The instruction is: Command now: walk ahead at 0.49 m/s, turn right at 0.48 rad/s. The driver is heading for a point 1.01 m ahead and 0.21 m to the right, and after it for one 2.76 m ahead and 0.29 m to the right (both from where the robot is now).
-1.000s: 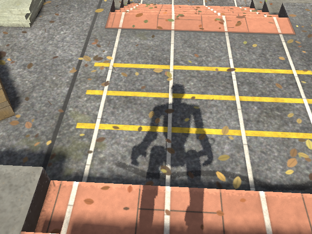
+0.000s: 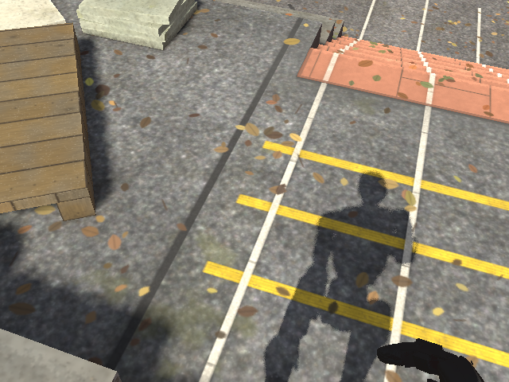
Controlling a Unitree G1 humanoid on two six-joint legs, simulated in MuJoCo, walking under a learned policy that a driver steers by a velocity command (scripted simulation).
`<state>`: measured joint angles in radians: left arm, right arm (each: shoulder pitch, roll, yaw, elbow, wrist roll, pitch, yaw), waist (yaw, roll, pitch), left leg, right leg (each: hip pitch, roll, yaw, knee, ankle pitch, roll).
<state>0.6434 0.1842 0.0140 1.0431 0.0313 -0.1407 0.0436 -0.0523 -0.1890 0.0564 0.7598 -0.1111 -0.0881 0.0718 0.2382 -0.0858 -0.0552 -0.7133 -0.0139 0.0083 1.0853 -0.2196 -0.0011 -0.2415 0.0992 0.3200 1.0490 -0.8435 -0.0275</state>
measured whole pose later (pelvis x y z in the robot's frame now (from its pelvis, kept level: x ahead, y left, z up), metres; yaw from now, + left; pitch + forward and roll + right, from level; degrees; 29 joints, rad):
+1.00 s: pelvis +0.65 -0.02 -0.23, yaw -32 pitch +3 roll +4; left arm -0.01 0.28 0.07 0.61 -0.02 -0.02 -0.04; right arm 0.35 -0.31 -0.09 0.91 0.03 -0.05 -0.03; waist -0.07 -0.02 -0.05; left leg -0.02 0.07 0.26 0.41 -0.42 -0.09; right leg -0.63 -0.06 0.00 0.69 -0.12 -0.08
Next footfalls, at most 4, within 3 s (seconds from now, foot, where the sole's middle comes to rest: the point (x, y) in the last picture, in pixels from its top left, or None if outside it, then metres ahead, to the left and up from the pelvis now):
0.32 right None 0.33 -0.02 -0.84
0.60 left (247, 362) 0.64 0.17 -0.99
1.02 right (370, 360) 0.75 -0.20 -0.99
1.58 left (389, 263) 1.13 -0.24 -0.99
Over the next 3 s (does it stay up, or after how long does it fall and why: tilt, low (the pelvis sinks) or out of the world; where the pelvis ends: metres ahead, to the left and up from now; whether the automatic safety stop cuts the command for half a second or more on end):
stays up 1.68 -0.36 -0.22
